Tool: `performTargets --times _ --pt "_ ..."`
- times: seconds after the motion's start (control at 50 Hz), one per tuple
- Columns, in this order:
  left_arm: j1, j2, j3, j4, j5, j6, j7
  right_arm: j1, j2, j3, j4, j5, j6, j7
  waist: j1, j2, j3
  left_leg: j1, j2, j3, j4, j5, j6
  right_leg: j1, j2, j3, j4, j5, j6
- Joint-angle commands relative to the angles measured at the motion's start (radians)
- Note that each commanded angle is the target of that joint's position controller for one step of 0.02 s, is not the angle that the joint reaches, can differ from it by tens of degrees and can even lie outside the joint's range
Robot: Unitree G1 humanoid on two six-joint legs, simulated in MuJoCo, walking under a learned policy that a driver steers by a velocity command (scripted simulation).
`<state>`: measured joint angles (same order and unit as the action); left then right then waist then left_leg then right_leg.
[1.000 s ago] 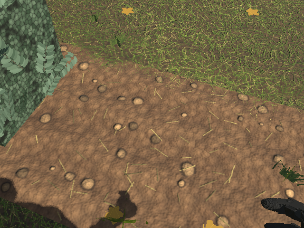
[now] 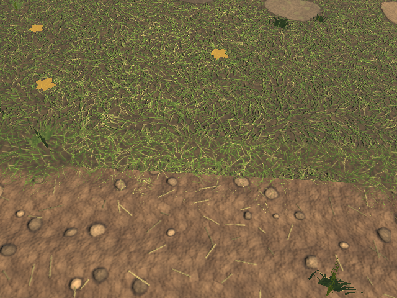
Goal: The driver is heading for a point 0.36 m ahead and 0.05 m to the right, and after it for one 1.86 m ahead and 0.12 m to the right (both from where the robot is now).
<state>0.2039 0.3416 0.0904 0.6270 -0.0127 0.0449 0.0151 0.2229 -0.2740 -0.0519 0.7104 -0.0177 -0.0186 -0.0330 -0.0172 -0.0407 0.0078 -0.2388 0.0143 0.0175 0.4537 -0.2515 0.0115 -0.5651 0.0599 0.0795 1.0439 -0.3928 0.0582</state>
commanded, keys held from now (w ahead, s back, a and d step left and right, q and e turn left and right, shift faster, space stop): e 0.50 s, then q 0.28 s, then w+q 0.22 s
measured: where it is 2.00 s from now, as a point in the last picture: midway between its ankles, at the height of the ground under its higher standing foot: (176, 267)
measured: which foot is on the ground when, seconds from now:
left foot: down 0.00-0.26, up 0.28-0.62, down 0.64-0.96, up 0.98-1.00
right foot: up 0.00-0.24, down 0.26-1.00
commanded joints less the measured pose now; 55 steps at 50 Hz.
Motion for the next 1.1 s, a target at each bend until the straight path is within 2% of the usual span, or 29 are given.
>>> performTargets --times 0.02,0.1,0.18,0.22,0.24,0.26,0.28,0.3,0.32,0.36,0.42,0.5,0.58,0.62,0.64,0.66,0.68,0.7,0.72,0.78,0.82,0.86,0.9,0.94,0.96,0.98,1.0,1.04,1.1 --pt "-0.053 0.035 0.008 -0.090 -0.010 -0.004 -0.009 -0.023 -0.156 -0.041 -0.063 0.004 0.000 -0.013 -0.016 0.175 -0.026 0.185 0.241 -0.144 -0.128 0.476 0.183 -0.149 -0.059 -0.036 0.016 0.042 0.044" --pt "-0.115 0.012 -0.007 -0.128 -0.008 -0.002 -0.030 -0.013 -0.200 -0.059 -0.051 0.011 0.021 -0.011 -0.043 0.207 -0.052 0.194 0.261 -0.070 -0.115 0.499 0.191 -0.026 -0.085 -0.085 -0.179 0.059 0.037" --pt "-0.110 0.041 0.007 -0.137 -0.010 0.007 -0.043 -0.024 -0.224 -0.072 -0.039 0.035 0.017 0.007 -0.034 0.226 -0.056 0.181 0.289 -0.033 -0.065 0.526 0.172 0.103 -0.066 -0.138 -0.353 0.073 -0.011" --pt "-0.062 0.046 0.018 -0.124 -0.009 0.010 -0.048 -0.049 -0.220 -0.073 -0.033 0.056 0.011 0.011 0.007 0.213 -0.067 0.165 0.278 0.001 0.025 0.529 0.130 0.215 -0.043 -0.161 -0.530 0.178 -0.058" --pt "-0.003 0.072 0.032 -0.105 -0.005 0.007 -0.040 -0.026 -0.194 -0.067 -0.020 0.059 0.003 0.014 0.033 0.166 -0.097 0.108 0.233 0.054 0.138 0.509 0.081 0.356 -0.020 -0.148 -0.640 0.301 -0.095" --pt "0.075 0.158 0.059 -0.100 -0.004 0.004 -0.024 0.010 -0.160 -0.056 -0.023 0.028 -0.006 0.016 0.055 0.007 -0.163 -0.092 0.164 0.119 0.357 0.283 -0.008 0.602 -0.145 0.036 -0.646 0.651 -0.157" --pt "0.068 0.276 0.074 -0.125 0.018 -0.003 -0.011 -0.001 -0.088 -0.024 -0.082 -0.029 -0.013 0.019 0.025 -0.276 -0.205 -0.418 0.013 0.105 0.648 -0.415 -0.094 0.751 -0.426 0.427 -0.603 0.999 -0.382" --pt "0.099 0.192 0.054 -0.116 0.027 -0.021 -0.020 -0.072 -0.146 -0.040 -0.075 -0.012 -0.012 0.019 0.107 -0.151 -0.282 -0.433 0.008 -0.068 0.785 -0.460 -0.100 0.695 -0.457 0.442 -0.641 0.923 -0.463" --pt "0.050 0.164 0.040 -0.108 0.025 -0.034 -0.021 -0.097 -0.167 -0.047 -0.080 0.017 -0.005 0.018 0.081 -0.104 -0.203 -0.446 0.028 -0.086 0.809 -0.388 -0.090 0.630 -0.397 0.342 -0.651 0.835 -0.414" --pt "-0.048 0.122 0.029 -0.108 -0.006 -0.035 -0.010 -0.092 -0.169 -0.051 -0.064 0.009 0.006 -0.001 0.034 -0.047 -0.118 -0.438 0.050 -0.094 0.702 -0.245 -0.087 0.517 -0.297 0.251 -0.667 0.665 -0.315" --pt "-0.092 0.130 0.027 -0.111 0.009 -0.021 0.004 -0.051 -0.142 -0.047 -0.052 0.007 0.011 -0.001 -0.004 -0.080 -0.124 -0.313 0.004 -0.073 0.603 -0.151 -0.107 0.401 -0.242 0.210 -0.681 0.663 -0.305" --pt "-0.079 0.144 0.034 -0.097 0.002 -0.014 0.016 -0.085 -0.108 -0.031 -0.061 0.011 0.011 0.005 0.016 -0.094 -0.128 -0.235 -0.023 -0.087 0.402 -0.105 -0.110 0.366 -0.222 0.252 -0.670 0.522 -0.294" --pt "-0.081 0.091 0.007 -0.076 0.017 -0.010 0.007 -0.073 -0.108 -0.027 -0.056 0.020 0.012 0.023 0.038 -0.122 -0.137 -0.115 0.002 -0.062 0.280 -0.081 -0.089 0.337 -0.242 0.262 -0.641 0.449 -0.280" --pt "-0.100 0.026 -0.025 -0.056 0.020 -0.015 0.001 -0.045 -0.066 -0.015 -0.049 0.015 0.004 0.038 0.002 -0.104 -0.125 0.030 0.010 -0.045 0.069 0.047 -0.060 0.285 -0.215 0.235 -0.617 0.352 -0.238" --pt "-0.051 -0.012 -0.040 -0.027 0.028 -0.023 -0.004 -0.053 -0.055 -0.007 -0.050 0.001 0.000 0.043 0.006 -0.073 -0.108 0.103 0.018 -0.063 -0.051 0.158 -0.042 0.259 -0.177 0.207 -0.616 0.251 -0.186" --pt "0.004 -0.021 -0.044 -0.009 0.051 -0.033 -0.005 -0.071 -0.116 -0.014 -0.068 -0.013 -0.002 0.040 0.049 0.037 -0.091 0.138 0.124 -0.198 -0.073 0.327 -0.004 0.225 -0.106 0.143 -0.536 0.115 -0.123" --pt "0.071 -0.009 -0.037 -0.002 0.054 -0.039 -0.005 -0.142 -0.149 -0.013 -0.075 -0.019 -0.005 0.038 0.140 0.187 -0.070 0.004 0.181 -0.271 -0.075 0.273 0.093 0.296 -0.044 0.058 -0.545 0.037 -0.069" --pt "0.019 0.037 -0.028 0.004 0.057 -0.039 0.003 -0.171 -0.122 -0.011 -0.088 -0.008 -0.006 0.042 0.101 0.200 -0.035 -0.099 0.163 -0.291 -0.116 0.074 0.121 0.371 -0.053 0.043 -0.558 0.084 -0.039" --pt "-0.034 0.068 -0.016 0.004 0.047 -0.037 0.009 -0.153 -0.122 -0.011 -0.084 -0.004 -0.007 0.044 0.067 0.190 0.000 -0.121 0.131 -0.279 -0.127 -0.025 0.096 0.374 -0.045 0.032 -0.543 0.112 -0.038" --pt "-0.059 0.049 -0.011 -0.002 0.038 -0.030 0.023 -0.114 -0.168 -0.024 -0.082 0.017 -0.011 0.034 0.046 0.215 0.018 -0.105 0.122 -0.318 -0.115 0.000 0.082 0.346 -0.042 0.006 -0.520 0.138 -0.047" --pt "-0.047 0.015 -0.014 0.003 0.033 -0.043 0.021 -0.069 -0.149 -0.022 -0.084 0.023 0.001 0.018 0.031 0.201 -0.027 -0.073 0.106 -0.344 -0.114 -0.206 0.104 0.329 -0.013 -0.049 -0.493 0.026 -0.046" --pt "-0.052 -0.007 -0.011 0.000 0.022 -0.065 0.010 -0.028 -0.161 -0.028 -0.090 0.027 0.013 0.009 0.019 0.201 0.001 -0.081 0.116 -0.423 -0.148 -0.453 0.143 0.267 0.002 -0.075 -0.456 -0.060 -0.056" --pt "-0.032 -0.016 -0.007 0.006 0.011 -0.097 -0.003 -0.035 -0.164 -0.032 -0.106 0.033 0.016 0.004 0.035 0.205 0.024 -0.106 0.119 -0.477 -0.148 -0.500 0.163 0.275 -0.014 -0.057 -0.484 -0.049 -0.078" --pt "0.054 0.014 0.008 0.032 0.009 -0.126 -0.011 -0.107 -0.134 -0.027 -0.152 0.041 0.016 0.004 0.090 0.125 0.024 -0.241 0.051 -0.404 -0.041 -0.443 0.118 0.426 -0.084 0.027 -0.601 -0.089 -0.121" --pt "0.142 0.062 0.023 0.056 0.010 -0.134 -0.009 -0.157 -0.088 -0.015 -0.186 0.045 0.010 0.006 0.125 0.010 0.025 -0.392 -0.035 -0.271 0.145 -0.369 0.060 0.552 -0.188 0.183 -0.707 -0.212 -0.171" --pt "0.216 0.129 0.041 0.083 0.013 -0.139 -0.014 -0.184 -0.061 -0.008 -0.216 0.053 0.000 0.011 0.136 -0.147 0.044 -0.554 -0.099 -0.150 0.386 -0.288 0.027 0.647 -0.368 0.468 -0.850 -0.317 -0.262" --pt "0.199 0.117 0.037 0.082 0.024 -0.142 -0.013 -0.182 -0.109 -0.023 -0.224 0.051 -0.009 0.013 0.115 -0.126 0.098 -0.656 -0.031 -0.168 0.553 -0.311 0.022 0.621 -0.460 0.553 -0.858 -0.272 -0.325" --pt "0.158 0.065 0.021 0.068 0.007 -0.141 0.001 -0.116 -0.106 -0.027 -0.195 0.051 -0.019 0.030 0.083 -0.056 0.090 -0.698 0.020 -0.179 0.655 -0.195 0.015 0.652 -0.416 0.415 -0.847 -0.159 -0.296" --pt "0.141 0.062 0.012 0.077 0.016 -0.132 0.007 -0.160 -0.079 -0.018 -0.205 0.047 -0.025 0.057 0.097 -0.054 0.084 -0.645 0.053 -0.110 0.606 -0.044 -0.014 0.615 -0.334 0.156 -0.877 0.147 -0.234"
Keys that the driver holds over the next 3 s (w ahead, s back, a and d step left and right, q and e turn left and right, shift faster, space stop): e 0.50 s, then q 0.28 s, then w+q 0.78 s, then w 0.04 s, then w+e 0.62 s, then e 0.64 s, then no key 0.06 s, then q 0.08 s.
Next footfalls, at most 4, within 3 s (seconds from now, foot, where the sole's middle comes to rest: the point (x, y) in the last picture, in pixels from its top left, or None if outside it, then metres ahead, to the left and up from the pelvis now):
0.26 right None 0.08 -0.15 -0.78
0.64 left None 0.15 0.07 -0.78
1.34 left None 0.39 0.12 -0.78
1.88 right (200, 231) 0.73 -0.03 -0.78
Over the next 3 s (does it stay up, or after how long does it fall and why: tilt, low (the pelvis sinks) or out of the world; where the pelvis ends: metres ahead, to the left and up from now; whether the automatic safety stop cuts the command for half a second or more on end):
stays up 0.92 0.05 0.00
